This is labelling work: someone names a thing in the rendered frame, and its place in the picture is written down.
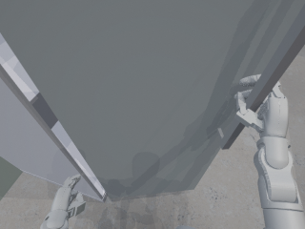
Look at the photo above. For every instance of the right robot hand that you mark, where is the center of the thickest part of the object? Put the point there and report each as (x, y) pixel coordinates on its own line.
(274, 110)

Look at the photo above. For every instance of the fridge door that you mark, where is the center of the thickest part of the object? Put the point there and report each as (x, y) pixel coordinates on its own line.
(141, 86)

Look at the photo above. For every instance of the robot left forearm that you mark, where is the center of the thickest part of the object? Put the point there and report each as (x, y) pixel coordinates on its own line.
(57, 219)

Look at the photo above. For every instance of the robot right forearm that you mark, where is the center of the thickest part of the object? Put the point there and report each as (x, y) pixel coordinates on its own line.
(278, 191)

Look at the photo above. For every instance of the left robot hand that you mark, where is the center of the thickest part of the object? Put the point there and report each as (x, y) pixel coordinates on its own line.
(65, 195)

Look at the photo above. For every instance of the handle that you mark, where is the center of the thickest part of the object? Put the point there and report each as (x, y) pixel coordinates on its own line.
(288, 49)

